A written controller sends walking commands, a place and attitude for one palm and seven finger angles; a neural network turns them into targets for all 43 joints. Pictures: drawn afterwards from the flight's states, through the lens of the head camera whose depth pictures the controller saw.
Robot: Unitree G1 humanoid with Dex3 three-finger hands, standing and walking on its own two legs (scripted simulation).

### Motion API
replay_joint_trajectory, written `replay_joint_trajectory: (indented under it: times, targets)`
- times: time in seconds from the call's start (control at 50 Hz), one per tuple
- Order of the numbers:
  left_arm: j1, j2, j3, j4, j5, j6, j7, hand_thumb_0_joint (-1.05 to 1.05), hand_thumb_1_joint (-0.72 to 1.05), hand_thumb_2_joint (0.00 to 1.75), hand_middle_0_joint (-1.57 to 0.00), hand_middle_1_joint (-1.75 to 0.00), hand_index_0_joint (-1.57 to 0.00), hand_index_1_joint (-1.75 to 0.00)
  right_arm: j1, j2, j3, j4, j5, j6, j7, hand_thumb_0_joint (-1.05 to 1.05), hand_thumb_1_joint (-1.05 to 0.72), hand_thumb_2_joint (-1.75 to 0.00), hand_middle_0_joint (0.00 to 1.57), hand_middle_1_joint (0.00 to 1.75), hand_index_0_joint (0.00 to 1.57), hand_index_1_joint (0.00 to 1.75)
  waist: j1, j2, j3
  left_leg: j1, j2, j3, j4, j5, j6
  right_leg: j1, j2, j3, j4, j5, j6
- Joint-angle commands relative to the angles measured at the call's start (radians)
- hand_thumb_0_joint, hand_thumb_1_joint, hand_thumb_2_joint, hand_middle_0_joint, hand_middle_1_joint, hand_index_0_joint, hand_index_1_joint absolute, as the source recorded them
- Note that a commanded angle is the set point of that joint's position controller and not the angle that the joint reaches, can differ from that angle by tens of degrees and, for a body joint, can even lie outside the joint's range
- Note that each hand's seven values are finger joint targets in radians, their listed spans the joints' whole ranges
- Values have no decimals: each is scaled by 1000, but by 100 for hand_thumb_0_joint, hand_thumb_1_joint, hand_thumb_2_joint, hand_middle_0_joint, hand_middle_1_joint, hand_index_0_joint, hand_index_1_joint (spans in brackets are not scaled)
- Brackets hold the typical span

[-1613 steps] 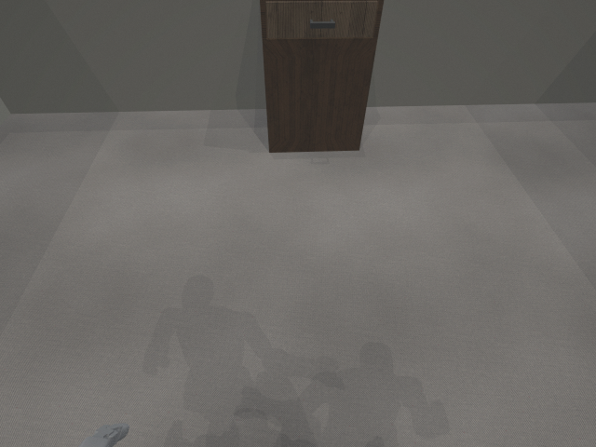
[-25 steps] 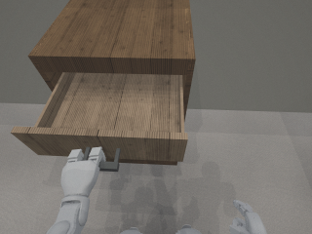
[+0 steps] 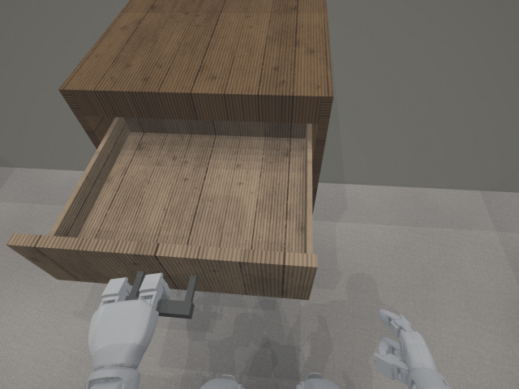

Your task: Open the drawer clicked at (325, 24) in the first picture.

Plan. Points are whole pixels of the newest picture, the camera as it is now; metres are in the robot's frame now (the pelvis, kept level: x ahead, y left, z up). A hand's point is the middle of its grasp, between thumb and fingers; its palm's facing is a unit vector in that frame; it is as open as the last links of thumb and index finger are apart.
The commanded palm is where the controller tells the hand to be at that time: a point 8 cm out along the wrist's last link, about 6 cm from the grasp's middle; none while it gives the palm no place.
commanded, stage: pull the drawer open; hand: left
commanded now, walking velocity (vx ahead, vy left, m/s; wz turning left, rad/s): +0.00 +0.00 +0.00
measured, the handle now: (162, 293) +0.26 +0.18 -0.01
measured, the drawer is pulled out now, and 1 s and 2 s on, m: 0.29 0.30 0.30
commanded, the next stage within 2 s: open the thumb to release the handle in 0.56 s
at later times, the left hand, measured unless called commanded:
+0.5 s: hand (138, 342) +0.19 +0.21 -0.04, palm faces -0.03 -0.10 -1.00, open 5.5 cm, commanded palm +0.16 +0.20 +0.01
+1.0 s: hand (134, 341) +0.19 +0.21 -0.04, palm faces -0.03 -0.08 -1.00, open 8.8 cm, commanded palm +0.17 +0.21 +0.01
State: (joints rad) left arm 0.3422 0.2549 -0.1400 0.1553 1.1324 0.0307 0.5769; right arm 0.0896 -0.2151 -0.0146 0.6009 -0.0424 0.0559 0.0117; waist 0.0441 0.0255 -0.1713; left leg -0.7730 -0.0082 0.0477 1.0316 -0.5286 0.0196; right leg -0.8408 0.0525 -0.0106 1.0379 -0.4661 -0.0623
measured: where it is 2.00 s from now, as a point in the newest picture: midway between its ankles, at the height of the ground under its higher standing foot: outside the picture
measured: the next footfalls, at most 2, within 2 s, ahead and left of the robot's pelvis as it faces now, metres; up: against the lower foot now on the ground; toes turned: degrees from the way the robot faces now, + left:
none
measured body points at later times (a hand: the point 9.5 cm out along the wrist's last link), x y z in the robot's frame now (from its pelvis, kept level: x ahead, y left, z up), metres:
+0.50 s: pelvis +0.00 -0.01 -0.01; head +0.07 -0.03 +0.43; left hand +0.19 +0.21 +0.02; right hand +0.21 -0.23 -0.12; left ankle -0.02 +0.11 -0.67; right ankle +0.02 -0.08 -0.67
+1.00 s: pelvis +0.00 -0.01 -0.01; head +0.06 -0.03 +0.44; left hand +0.19 +0.22 +0.02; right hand +0.20 -0.24 -0.12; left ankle -0.02 +0.11 -0.67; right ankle +0.02 -0.08 -0.67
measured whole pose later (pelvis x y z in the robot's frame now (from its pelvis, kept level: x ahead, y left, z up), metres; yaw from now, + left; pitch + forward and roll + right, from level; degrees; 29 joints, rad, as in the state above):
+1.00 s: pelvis +0.00 -0.01 -0.01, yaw +1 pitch +16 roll +2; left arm 0.38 0.29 -0.09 0.11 1.11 -0.01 0.57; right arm 0.10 -0.23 -0.02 0.60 -0.04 0.05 -0.02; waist 0.05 0.02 -0.16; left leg -0.81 -0.01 0.03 1.06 -0.53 0.01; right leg -0.88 0.05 -0.02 1.07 -0.48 -0.08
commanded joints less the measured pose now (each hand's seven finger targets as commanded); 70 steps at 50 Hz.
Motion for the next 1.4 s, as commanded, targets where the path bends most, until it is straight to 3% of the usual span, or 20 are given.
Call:
replay_joint_trajectory:
  times: [0.0,0.1,0.18,0.28,0.6,0.62,0.64,0.66,0.7,0.74,0.8,0.9,0.96,1.04,1.2,1.22,1.24,1.26,1.34,1.38]
  targets:
    - [64,104,45,-209,14,-28,47,0,90,90,-40,-135,-40,-135,-92,-105,-36,-155,-7,-50,-7,0,-90,-90,20,30,20,30,10,-45,-205,122,-38,-56,-101,302,-6,161,-5,74,-144,325,1]
    - [124,116,62,-235,12,-46,44,0,90,90,-40,-135,-40,-135,-87,-102,-35,-166,-9,-52,-2,0,-90,-90,20,30,20,30,16,-46,-199,108,-40,-55,-87,287,-5,148,-6,82,-137,311,1]
    - [254,113,65,-264,2,-59,39,0,90,90,-40,-135,-40,-135,-81,-101,-29,-186,-10,-55,8,0,-90,-90,20,30,20,30,34,-32,-220,110,-41,-53,-78,336,-8,162,-2,87,-115,363,-2]
    - [217,123,75,-284,8,-67,40,0,90,90,-40,-135,-40,-135,-75,-106,-30,-187,-16,-55,11,0,-90,-90,20,30,20,30,17,-47,-201,86,-39,-56,-60,312,-6,133,-5,94,-110,351,0]
    - [230,127,85,-288,-7,-63,42,0,90,90,-40,-135,-40,-135,-59,-109,-35,-183,-15,-61,-2,0,-90,-90,20,30,20,30,16,-72,-229,64,-42,-50,-51,305,-3,167,-16,96,-106,398,9]
    - [240,148,109,-291,-9,-65,44,0,90,90,-40,-135,-40,-135,-59,-111,-34,-188,-13,-61,-4,0,-90,-90,20,30,20,30,22,-66,-241,66,-41,-51,-53,319,-3,179,-14,98,-104,415,7]
    - [36,290,241,-259,14,-75,70,0,90,90,-40,-135,-40,-135,-68,-125,-36,-147,-12,-53,-22,0,-90,-90,20,30,20,30,-1,-85,-223,34,-41,-54,-29,276,-4,136,-19,126,-102,393,12]
    - [73,256,240,-226,26,-77,83,0,83,87,-40,-134,-40,-134,-69,-113,-35,-151,-19,-54,-31,0,-90,-90,20,30,20,30,24,-60,-237,16,-48,-47,-30,257,-4,164,-20,125,-95,377,13]
    - [68,192,176,-205,25,-74,83,0,69,81,-38,-133,-38,-133,-71,-111,-36,-148,-18,-56,-26,0,-90,-90,20,30,20,30,7,-32,-209,36,-47,-47,-33,243,-5,117,-19,121,-108,333,7]
    - [78,199,191,-208,3,-56,85,0,55,75,-38,-131,-38,-131,-66,-114,-44,-150,-11,-53,-29,0,-90,-90,20,30,20,30,16,-13,-241,65,-44,-47,-48,261,-4,148,-14,102,-113,336,7]
    - [66,150,125,-233,-29,-25,65,0,34,66,-36,-129,-36,-129,-69,-115,-50,-155,-5,-49,-33,0,-90,-90,20,30,20,30,-4,-38,-254,87,-43,-44,-58,272,2,177,-19,89,-135,360,16]
    - [28,183,129,-217,-29,-31,27,0,-1,51,-33,-125,-33,-125,-77,-118,-41,-150,-2,-52,-47,0,-90,-90,20,30,20,30,-8,-85,-214,59,-42,-47,-76,228,6,183,-25,97,-159,312,22]
    - [26,204,151,-205,-5,-55,36,0,-22,42,-32,-123,-32,-123,-83,-114,-37,-150,-5,-51,-47,0,-90,-90,20,30,20,30,9,-45,-197,60,-43,-46,-77,216,3,153,-23,93,-151,265,14]
    - [17,184,138,-195,4,-61,55,0,-50,30,-30,-120,-30,-120,-83,-114,-39,-149,-10,-49,-39,0,-90,-90,20,30,20,30,7,-16,-202,64,-43,-43,-71,208,1,133,-23,92,-150,235,11]
    - [-62,200,156,-161,-21,-28,54,0,-50,30,-30,-120,-30,-120,-91,-115,-43,-137,-1,-45,-55,0,-90,-90,20,30,20,30,-11,-78,-190,17,-44,-43,-72,153,6,164,-32,118,-188,183,23]
    - [-82,216,170,-168,-23,-30,50,0,-50,30,-30,-120,-30,-120,-92,-117,-42,-135,0,-47,-59,0,-90,-90,20,30,20,30,-10,-67,-198,21,-43,-45,-74,156,6,167,-30,125,-188,190,19]
    - [-31,148,96,-217,-31,-26,40,0,-50,30,-30,-120,-30,-120,-92,-112,-41,-152,-5,-50,-52,0,-90,-90,20,30,20,30,-2,-40,-226,46,-45,-42,-86,167,6,185,-34,116,-188,199,19]
    - [-41,173,111,-218,-36,-25,34,0,-50,30,-30,-120,-30,-120,-86,-114,-46,-146,1,-51,-52,0,-90,-90,20,30,20,30,-8,-43,-225,67,-42,-43,-90,179,8,178,-30,107,-189,210,17]
    - [-97,157,81,-194,-21,-25,19,0,-50,30,-30,-120,-30,-120,-84,-115,-37,-140,-4,-47,-55,0,-90,-90,20,30,20,30,-25,-58,-195,62,-37,-47,-92,167,8,140,-32,88,-191,173,23]
    - [-120,184,109,-176,-13,-35,22,0,-50,30,-30,-120,-30,-120,-85,-113,-37,-133,-4,-50,-60,0,-90,-90,20,30,20,30,-16,-57,-187,40,-39,-45,-87,142,8,139,-35,99,-196,139,23]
